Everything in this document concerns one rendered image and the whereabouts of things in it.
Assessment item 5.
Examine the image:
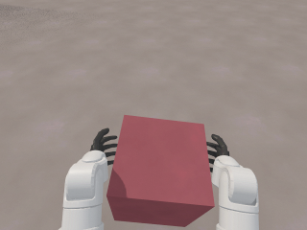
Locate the left robot forearm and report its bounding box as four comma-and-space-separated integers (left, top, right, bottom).
59, 150, 108, 230

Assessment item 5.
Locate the carton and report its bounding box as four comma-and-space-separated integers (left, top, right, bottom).
106, 115, 215, 227

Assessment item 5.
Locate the right robot forearm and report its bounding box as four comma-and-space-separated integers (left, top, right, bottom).
211, 155, 259, 230

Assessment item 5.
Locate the robot left hand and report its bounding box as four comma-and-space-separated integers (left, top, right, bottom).
90, 127, 118, 165

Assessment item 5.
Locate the robot right hand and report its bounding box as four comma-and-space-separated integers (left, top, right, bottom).
206, 134, 229, 173

